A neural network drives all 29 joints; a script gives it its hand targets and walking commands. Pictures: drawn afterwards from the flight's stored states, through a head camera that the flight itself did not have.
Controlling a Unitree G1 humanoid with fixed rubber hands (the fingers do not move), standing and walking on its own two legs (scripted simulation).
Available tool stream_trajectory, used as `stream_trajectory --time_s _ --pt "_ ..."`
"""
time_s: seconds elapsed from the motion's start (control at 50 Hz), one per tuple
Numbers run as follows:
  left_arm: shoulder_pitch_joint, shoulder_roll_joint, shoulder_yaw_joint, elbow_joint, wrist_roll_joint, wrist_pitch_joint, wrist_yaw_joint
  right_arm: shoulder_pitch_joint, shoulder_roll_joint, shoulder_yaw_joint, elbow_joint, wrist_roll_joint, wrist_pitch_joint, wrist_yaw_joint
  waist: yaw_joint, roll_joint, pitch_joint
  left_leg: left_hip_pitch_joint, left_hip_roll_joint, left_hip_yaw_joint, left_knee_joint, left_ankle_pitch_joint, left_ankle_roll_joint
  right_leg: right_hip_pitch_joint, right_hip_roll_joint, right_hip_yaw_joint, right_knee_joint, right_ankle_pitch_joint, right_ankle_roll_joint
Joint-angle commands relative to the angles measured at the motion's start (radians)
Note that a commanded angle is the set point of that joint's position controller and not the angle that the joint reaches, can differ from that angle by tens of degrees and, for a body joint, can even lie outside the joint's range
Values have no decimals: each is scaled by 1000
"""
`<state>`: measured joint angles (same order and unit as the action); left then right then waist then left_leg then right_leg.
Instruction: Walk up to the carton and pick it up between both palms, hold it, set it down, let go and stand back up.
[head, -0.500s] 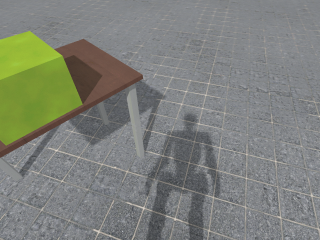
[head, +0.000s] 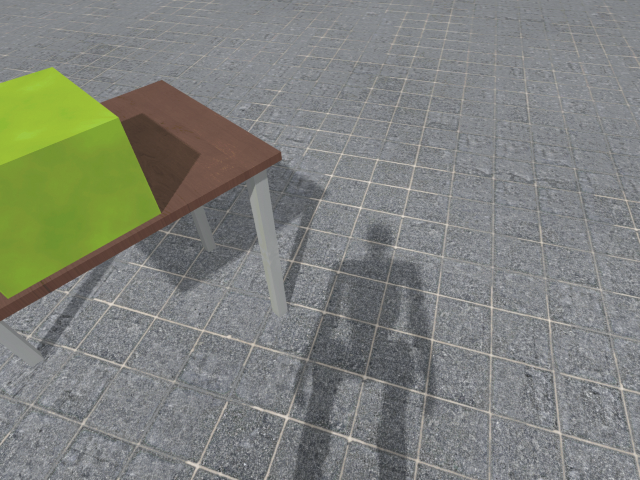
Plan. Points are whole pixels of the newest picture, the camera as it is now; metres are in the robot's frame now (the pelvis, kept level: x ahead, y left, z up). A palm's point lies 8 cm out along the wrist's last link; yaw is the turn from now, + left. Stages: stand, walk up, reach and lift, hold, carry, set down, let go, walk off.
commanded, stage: stand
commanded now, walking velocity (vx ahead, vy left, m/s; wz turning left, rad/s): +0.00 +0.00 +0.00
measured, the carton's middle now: (32, 173) +0.62 +0.58 +0.04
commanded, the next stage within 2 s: none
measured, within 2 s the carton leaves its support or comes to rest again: neither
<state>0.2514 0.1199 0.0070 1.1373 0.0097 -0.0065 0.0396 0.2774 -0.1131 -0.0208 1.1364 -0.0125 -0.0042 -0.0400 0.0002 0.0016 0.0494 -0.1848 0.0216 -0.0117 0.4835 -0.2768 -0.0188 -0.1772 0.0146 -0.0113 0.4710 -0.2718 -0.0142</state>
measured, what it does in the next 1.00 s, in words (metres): stands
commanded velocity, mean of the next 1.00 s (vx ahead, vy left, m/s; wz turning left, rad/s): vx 0.00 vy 0.00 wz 0.00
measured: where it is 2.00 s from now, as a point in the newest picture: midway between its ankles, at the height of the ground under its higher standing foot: outside the picture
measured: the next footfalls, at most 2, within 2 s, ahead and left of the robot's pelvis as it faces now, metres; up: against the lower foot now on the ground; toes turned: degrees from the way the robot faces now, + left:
none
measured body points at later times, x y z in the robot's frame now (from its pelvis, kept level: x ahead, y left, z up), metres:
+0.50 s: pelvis -0.01 +0.00 +0.00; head +0.00 +0.00 +0.45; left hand -0.03 +0.20 -0.16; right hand -0.04 -0.20 -0.16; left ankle -0.01 +0.13 -0.74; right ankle -0.01 -0.11 -0.74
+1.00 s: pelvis -0.01 +0.00 +0.00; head -0.01 +0.00 +0.45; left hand -0.03 +0.19 -0.16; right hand -0.05 -0.20 -0.16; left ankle -0.01 +0.13 -0.74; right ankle -0.01 -0.11 -0.74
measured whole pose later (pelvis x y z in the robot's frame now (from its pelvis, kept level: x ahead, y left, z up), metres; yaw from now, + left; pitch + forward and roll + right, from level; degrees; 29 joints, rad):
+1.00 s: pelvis -0.01 +0.00 +0.00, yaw +0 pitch -2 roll +0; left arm 0.29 0.10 0.00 1.18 0.01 -0.01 0.04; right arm 0.33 -0.09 0.00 1.18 -0.01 0.00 -0.05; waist 0.00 0.00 0.03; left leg -0.19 0.03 -0.02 0.46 -0.24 -0.03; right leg -0.17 0.02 -0.02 0.44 -0.24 -0.02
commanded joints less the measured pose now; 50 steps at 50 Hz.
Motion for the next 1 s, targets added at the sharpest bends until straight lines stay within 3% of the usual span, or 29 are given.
stream_trajectory --time_s 0.0,0.04,0.16,0.2,0.26,0.3,0.34,0.36,0.46,0.54,0.56,0.58,0.64,0.72,0.76,0.78,0.8,0.82,0.84,0.98 --pt "66 102 15 -4 4 -7 4 83 -91 -15 -1 -2 -7 -5 4 27 8 -28 57 -50 -88 164 38 14 -89 74 -82 211 -36" --pt "74 92 9 3 2 -9 6 102 -75 -12 6 2 -7 -9 -2 -15 10 -3 54 -51 -81 172 35 -7 -92 84 -90 203 -43" --pt "84 55 1 29 2 -2 10 95 -62 -1 12 0 -1 -8 -4 14 36 -25 58 -51 -92 172 32 2 -90 73 -92 217 -32" --pt "87 62 0 28 4 -5 9 93 -48 1 27 3 2 -10 3 16 15 3 54 -51 -95 143 29 -13 -85 80 -110 162 -37" --pt "90 56 -2 37 3 -4 7 96 -56 -1 28 1 1 -12 -1 -10 33 7 53 -46 -93 132 28 -40 -86 84 -124 138 -32" --pt "96 71 3 37 -1 -6 6 91 -71 -1 32 0 2 -12 7 23 33 -22 57 -51 -101 135 30 -3 -83 75 -121 145 -31" --pt "92 52 -3 39 3 -4 6 117 -55 1 41 1 5 -13 -1 -2 86 -23 50 -44 -103 121 23 -49 -84 87 -125 114 -32" --pt "91 55 -3 33 2 -3 8 118 -51 6 45 1 6 -15 0 32 86 -36 58 -48 -111 119 26 -34 -83 80 -123 132 -28" --pt "102 74 2 36 2 -4 8 100 -70 -1 33 -1 -5 -12 5 -12 53 -43 60 -61 -110 118 33 -7 -87 84 -117 138 -30" --pt "105 45 -3 40 1 -2 7 125 -42 8 42 -1 1 -9 -1 10 58 -35 50 -47 -101 92 28 -34 -87 95 -133 78 -32" --pt "122 39 -5 45 1 -3 8 113 -35 10 32 -3 2 -12 7 5 61 -29 56 -50 -103 105 29 -52 -88 87 -136 88 -29" --pt "98 42 -3 38 1 -1 6 131 -39 8 36 -1 5 -13 -4 -13 62 -26 52 -51 -101 109 26 -52 -84 92 -139 71 -34" --pt "110 50 -2 44 3 -5 5 146 -46 11 42 2 4 -12 -5 -3 53 -34 55 -51 -105 89 30 -46 -85 97 -147 56 -33" --pt "108 46 -4 31 3 -8 0 155 -46 9 39 2 1 -11 -6 10 40 -40 56 -56 -107 88 26 -30 -81 83 -136 90 -29" --pt "111 47 -3 36 2 -5 4 153 -38 12 37 2 -1 -9 -8 -25 34 -33 54 -57 -109 92 25 -44 -81 90 -136 70 -33" --pt "129 54 -3 39 0 -5 4 145 -47 10 36 0 -2 -10 10 2 47 -27 57 -54 -102 103 28 -53 -91 103 -145 67 -40" --pt "113 41 -4 38 1 -7 4 141 -66 6 33 1 -5 -10 -1 23 42 -26 54 -56 -106 108 27 -55 -89 102 -146 77 -39" --pt "119 71 4 36 3 -5 4 136 -66 7 36 -1 -4 -8 7 1 72 -65 53 -55 -114 87 27 -47 -85 96 -145 56 -35" --pt "119 78 6 34 3 -5 6 146 -56 7 34 -1 -6 -11 -1 25 49 -43 60 -57 -118 90 28 -34 -90 96 -144 67 -37" --pt "142 45 -1 31 4 -6 1 166 -41 10 41 2 -1 -10 6 7 64 -50 55 -57 -105 89 29 -50 -91 99 -148 53 -37"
